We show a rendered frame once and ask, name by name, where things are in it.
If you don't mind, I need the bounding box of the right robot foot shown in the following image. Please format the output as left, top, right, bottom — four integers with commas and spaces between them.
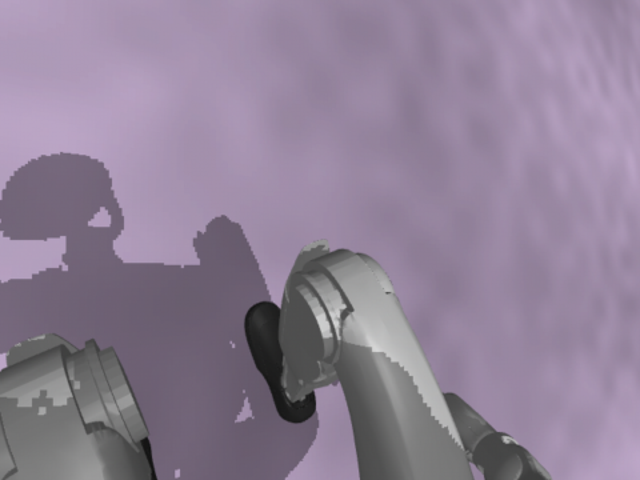
244, 301, 316, 423

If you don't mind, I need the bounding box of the right robot arm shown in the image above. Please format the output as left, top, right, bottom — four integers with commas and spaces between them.
472, 432, 552, 480

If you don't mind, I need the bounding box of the right robot hand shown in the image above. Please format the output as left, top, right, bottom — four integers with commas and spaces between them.
443, 393, 497, 464

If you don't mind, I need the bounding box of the left robot foot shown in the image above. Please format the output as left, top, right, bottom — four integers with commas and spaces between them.
141, 437, 157, 480

